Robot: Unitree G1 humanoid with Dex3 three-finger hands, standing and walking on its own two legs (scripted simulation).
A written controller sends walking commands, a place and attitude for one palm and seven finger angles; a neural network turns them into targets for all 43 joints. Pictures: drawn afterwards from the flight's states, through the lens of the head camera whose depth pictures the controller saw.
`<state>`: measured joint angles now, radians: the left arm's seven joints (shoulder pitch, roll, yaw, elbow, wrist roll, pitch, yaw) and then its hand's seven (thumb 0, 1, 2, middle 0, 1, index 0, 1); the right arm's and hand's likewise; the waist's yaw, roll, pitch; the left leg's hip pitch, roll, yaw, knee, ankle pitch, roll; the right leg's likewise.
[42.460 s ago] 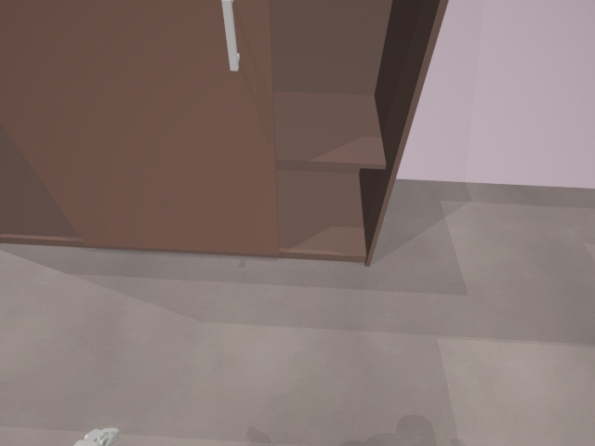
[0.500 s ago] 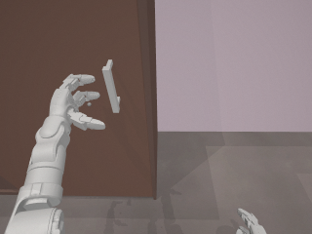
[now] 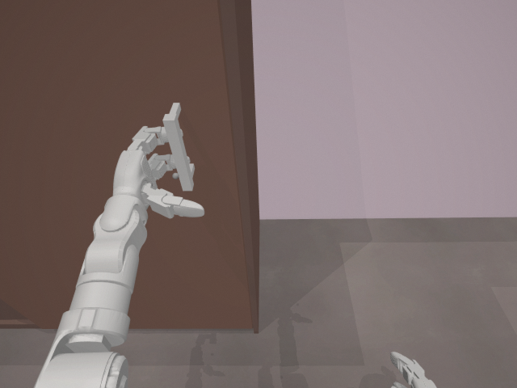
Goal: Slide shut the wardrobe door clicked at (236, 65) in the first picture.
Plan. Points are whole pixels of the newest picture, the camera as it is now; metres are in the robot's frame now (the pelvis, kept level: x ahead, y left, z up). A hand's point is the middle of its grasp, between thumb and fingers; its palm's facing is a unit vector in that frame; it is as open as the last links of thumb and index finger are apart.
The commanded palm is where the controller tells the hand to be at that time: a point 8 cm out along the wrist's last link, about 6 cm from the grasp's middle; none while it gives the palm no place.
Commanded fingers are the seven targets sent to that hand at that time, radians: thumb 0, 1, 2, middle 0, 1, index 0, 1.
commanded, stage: feel for the door with the fingertips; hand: left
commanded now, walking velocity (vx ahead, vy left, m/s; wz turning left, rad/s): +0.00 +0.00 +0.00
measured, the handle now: (182, 148) +0.46 +0.14 +0.16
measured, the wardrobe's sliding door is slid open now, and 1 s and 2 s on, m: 0.00 0.00 0.00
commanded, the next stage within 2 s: slide the fingers in behind the handle in 0.50 s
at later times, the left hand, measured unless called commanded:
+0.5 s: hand (171, 168) +0.41 +0.15 +0.15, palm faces +0.02 -1.00 +0.00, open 13.9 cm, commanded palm +0.38 +0.21 +0.16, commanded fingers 0.00 -0.50 0.30 -0.30 -1.20 -0.30 -1.20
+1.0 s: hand (162, 171) +0.40 +0.16 +0.15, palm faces +0.02 -1.00 +0.01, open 13.9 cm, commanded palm +0.37 +0.21 +0.16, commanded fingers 0.00 -0.50 0.30 -0.30 -1.20 -0.30 -1.20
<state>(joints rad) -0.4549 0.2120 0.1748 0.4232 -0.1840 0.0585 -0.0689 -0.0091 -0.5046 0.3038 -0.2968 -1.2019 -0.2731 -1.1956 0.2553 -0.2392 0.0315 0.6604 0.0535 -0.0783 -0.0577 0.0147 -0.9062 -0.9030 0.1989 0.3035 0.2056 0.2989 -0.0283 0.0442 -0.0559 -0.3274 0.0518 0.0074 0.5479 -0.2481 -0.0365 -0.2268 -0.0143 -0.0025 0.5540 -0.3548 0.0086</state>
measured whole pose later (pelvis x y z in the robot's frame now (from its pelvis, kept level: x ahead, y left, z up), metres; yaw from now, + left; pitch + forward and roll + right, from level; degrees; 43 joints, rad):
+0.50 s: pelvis +0.00 +0.00 +0.00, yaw +0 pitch +3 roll +0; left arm -0.53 0.25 0.20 0.53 -0.18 0.03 -0.10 -0.01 -0.50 0.30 -0.32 -1.22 -0.31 -1.21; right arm 0.27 -0.25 0.02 0.68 0.05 -0.05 -0.06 0.01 -0.91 -0.90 0.20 0.30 0.21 0.30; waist -0.03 0.04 -0.05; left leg -0.35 0.05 0.00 0.56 -0.26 -0.04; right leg -0.24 -0.01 -0.01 0.56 -0.36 0.01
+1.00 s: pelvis -0.01 +0.01 +0.00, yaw +0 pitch +2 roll -1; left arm -0.52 0.26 0.21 0.53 -0.20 0.01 -0.11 -0.01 -0.51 0.30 -0.31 -1.21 -0.31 -1.21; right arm 0.29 -0.25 0.02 0.66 0.06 -0.06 -0.06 0.01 -0.91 -0.90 0.20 0.30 0.21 0.30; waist -0.04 0.04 -0.06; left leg -0.36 0.05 0.01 0.57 -0.25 -0.03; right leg -0.25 -0.01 0.00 0.55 -0.34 0.02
